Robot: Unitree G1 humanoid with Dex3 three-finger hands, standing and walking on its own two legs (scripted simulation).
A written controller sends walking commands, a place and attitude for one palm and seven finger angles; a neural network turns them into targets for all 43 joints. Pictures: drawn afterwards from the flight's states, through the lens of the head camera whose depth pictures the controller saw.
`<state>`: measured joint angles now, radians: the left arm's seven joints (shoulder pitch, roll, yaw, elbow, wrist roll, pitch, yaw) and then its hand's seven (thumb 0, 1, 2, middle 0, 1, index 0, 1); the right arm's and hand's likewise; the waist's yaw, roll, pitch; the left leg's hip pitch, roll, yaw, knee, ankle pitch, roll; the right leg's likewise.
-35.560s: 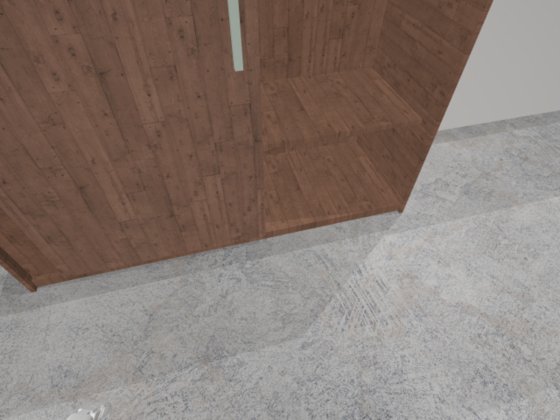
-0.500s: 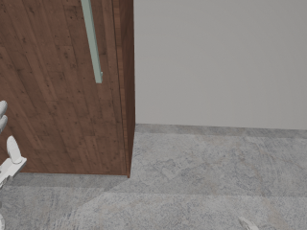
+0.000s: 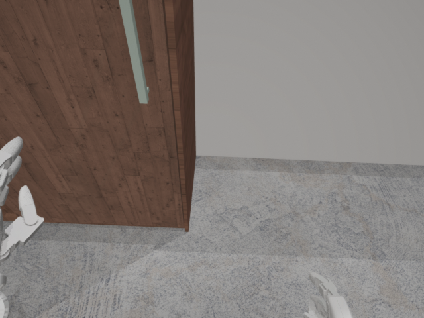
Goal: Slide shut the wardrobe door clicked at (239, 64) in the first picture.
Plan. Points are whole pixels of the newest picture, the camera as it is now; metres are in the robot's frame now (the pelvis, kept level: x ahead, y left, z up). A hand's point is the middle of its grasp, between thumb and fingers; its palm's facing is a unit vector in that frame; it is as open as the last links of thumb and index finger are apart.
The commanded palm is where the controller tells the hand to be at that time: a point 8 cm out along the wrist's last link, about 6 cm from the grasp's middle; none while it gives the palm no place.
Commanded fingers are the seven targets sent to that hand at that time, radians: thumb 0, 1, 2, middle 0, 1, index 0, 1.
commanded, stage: let the arm hang, fingers relaxed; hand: left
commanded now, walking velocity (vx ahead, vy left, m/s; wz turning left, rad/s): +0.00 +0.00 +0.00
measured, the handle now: (136, 43) +0.64 +0.23 +0.22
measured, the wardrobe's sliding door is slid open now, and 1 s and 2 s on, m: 0.00 0.00 0.00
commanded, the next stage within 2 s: look to check the result in 1.08 s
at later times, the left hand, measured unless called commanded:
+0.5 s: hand out of the picture -0.05 +0.22 -0.17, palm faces +0.04 -0.97 -0.22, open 7.3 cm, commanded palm none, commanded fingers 0.00 0.90 0.90 -0.20 -0.30 -0.20 -0.30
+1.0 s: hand out of the picture +0.10 +0.24 -0.14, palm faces +0.01 -0.95 -0.30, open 7.4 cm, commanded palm none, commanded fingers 0.00 0.90 0.90 -0.20 -0.30 -0.20 -0.30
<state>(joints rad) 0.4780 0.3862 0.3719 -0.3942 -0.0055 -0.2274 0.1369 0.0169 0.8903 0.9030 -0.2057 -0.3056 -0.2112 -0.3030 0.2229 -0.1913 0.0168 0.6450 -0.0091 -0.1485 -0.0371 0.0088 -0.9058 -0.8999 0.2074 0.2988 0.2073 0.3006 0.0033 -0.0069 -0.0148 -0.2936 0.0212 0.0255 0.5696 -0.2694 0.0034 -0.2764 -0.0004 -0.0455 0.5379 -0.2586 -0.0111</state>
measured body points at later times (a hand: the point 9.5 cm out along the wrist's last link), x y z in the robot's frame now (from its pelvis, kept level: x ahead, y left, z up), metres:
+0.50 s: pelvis -0.01 +0.01 +0.01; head +0.03 +0.03 +0.46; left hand -0.05 +0.27 -0.15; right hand +0.00 -0.25 -0.14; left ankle +0.02 +0.12 -0.73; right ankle +0.02 -0.11 -0.73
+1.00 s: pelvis +0.01 +0.01 +0.01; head +0.02 +0.01 +0.46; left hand +0.10 +0.29 -0.12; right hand +0.10 -0.26 -0.13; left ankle +0.02 +0.12 -0.73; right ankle +0.02 -0.11 -0.73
